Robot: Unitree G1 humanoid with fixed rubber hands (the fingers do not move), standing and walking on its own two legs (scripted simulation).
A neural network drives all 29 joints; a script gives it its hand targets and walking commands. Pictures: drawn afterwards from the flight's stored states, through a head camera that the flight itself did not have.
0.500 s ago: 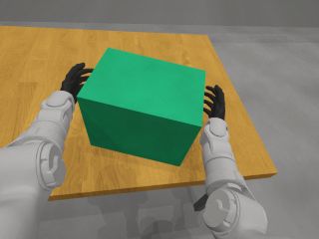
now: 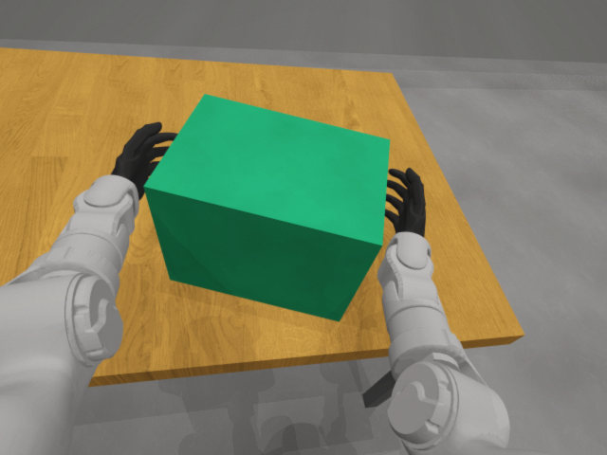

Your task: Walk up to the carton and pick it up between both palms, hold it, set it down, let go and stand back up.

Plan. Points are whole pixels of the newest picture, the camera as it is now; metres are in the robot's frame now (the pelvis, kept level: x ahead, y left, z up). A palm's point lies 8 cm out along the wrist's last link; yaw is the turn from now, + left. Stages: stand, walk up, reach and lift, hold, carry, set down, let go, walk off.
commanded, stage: set down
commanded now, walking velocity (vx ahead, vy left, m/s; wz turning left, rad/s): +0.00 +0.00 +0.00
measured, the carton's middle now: (275, 212) +0.47 -0.05 +0.03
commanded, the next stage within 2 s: none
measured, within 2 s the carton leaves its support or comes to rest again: neither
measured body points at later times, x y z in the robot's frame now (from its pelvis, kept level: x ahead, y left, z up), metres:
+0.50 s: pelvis +0.00 +0.00 +0.00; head +0.08 +0.04 +0.44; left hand +0.51 +0.14 +0.09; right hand +0.40 -0.22 +0.08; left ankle -0.02 +0.08 -0.74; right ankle -0.02 -0.13 -0.74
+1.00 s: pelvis -0.01 +0.01 -0.02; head +0.09 +0.06 +0.42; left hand +0.52 +0.15 +0.04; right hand +0.39 -0.24 +0.05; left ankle -0.02 +0.09 -0.74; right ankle -0.02 -0.13 -0.74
